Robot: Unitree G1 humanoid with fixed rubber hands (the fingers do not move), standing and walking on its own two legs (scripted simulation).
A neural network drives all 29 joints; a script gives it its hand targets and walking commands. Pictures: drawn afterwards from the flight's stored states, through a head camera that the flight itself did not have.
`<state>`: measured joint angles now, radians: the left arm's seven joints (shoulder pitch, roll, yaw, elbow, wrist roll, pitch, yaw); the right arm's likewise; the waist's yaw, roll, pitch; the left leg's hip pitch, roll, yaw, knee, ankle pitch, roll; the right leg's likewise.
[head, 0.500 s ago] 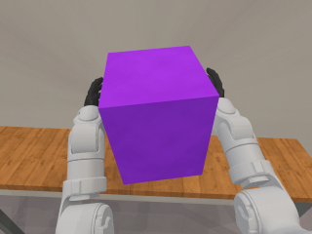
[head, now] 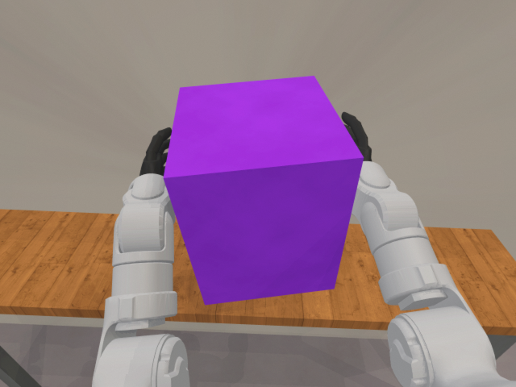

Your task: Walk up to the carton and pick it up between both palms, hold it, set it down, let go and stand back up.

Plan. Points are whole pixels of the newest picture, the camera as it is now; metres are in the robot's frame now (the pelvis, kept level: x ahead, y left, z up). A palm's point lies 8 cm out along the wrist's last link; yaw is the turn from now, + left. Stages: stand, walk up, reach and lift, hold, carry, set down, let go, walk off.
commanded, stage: hold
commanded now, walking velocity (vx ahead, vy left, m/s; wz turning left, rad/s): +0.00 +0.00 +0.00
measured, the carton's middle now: (259, 191) +0.36 +0.00 +0.18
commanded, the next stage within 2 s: none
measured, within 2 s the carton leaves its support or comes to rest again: neither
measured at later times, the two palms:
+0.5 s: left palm (160, 167) +0.39 +0.14 +0.22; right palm (356, 163) +0.38 -0.15 +0.22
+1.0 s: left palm (157, 173) +0.38 +0.14 +0.21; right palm (354, 166) +0.38 -0.15 +0.21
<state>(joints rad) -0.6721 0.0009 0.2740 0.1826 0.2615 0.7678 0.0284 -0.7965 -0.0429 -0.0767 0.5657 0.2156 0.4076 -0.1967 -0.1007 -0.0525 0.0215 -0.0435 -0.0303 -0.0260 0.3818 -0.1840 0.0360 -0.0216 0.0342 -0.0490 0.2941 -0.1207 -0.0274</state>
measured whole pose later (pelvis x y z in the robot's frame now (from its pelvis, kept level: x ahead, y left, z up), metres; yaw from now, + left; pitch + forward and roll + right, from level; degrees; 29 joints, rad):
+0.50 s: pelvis +0.01 +0.00 +0.00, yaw +0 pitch -8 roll -1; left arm -0.73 0.01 0.28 0.25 0.26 0.74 0.03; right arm -0.81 -0.06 -0.07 0.61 0.21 0.36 -0.20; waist -0.10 -0.03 0.02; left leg -0.04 -0.03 -0.02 0.37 -0.18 0.04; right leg -0.02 0.03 -0.04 0.29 -0.13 -0.02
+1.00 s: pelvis +0.01 +0.00 +0.00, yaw +0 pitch -9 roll -1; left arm -0.65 -0.01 0.26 0.12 0.27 0.77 0.03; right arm -0.75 -0.06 -0.04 0.51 0.24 0.38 -0.21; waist -0.11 -0.04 0.03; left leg -0.01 -0.03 -0.02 0.37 -0.20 0.04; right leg 0.01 0.03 -0.04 0.28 -0.14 -0.02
